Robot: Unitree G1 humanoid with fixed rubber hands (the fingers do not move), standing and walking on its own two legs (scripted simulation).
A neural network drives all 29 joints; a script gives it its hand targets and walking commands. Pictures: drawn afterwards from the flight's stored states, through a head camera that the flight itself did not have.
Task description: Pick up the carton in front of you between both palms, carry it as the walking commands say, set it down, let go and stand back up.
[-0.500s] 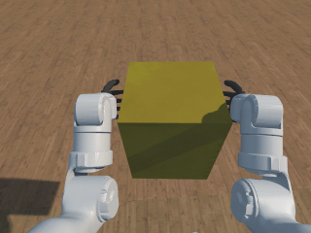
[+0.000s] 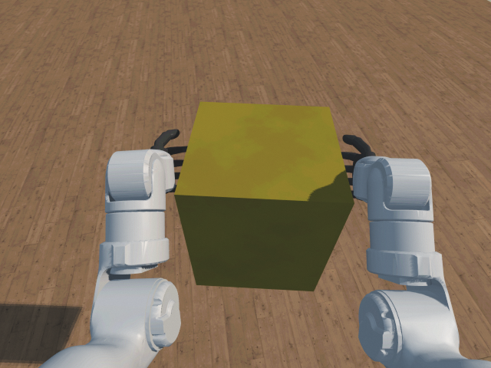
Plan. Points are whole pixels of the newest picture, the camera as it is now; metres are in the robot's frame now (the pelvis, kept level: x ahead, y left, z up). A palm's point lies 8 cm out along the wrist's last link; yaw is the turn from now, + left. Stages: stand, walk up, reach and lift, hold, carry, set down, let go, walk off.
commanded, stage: carry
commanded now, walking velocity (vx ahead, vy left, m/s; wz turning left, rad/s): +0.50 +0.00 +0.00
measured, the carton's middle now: (259, 200) +0.38 -0.01 +0.07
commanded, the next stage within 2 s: none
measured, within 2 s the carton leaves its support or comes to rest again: neither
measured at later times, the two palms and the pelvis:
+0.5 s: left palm (185, 70) +0.66 +0.12 +0.16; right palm (324, 63) +0.68 -0.18 +0.15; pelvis +0.31 -0.04 +0.03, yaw +1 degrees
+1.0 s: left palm (186, 42) +0.91 +0.15 +0.11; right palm (293, 38) +0.90 -0.14 +0.12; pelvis +0.64 +0.01 +0.04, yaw -2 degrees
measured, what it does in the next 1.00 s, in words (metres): climbs: right foot, then left foot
